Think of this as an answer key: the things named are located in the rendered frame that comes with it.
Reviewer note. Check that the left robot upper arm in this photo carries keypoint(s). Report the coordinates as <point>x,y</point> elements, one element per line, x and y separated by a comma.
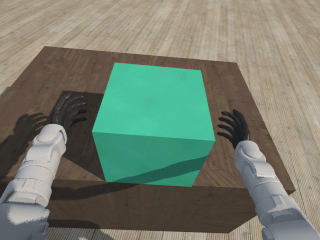
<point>23,222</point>

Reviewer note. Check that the pedestal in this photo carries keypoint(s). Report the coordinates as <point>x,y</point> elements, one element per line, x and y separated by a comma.
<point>217,202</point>

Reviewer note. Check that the robot left forearm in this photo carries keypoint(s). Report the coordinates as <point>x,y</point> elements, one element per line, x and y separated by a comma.
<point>34,178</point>

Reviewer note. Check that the right robot upper arm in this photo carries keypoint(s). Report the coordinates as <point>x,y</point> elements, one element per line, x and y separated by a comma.
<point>289,230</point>

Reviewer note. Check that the right robot hand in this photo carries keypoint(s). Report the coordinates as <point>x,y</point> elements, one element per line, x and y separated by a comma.
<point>239,129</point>

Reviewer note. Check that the left robot hand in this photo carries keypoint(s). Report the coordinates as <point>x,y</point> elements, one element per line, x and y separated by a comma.
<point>63,113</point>

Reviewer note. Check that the robot right forearm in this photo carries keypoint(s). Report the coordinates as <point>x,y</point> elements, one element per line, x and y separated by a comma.
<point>272,203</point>

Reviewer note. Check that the carton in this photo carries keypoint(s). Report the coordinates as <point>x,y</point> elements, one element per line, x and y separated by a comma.
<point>153,125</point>

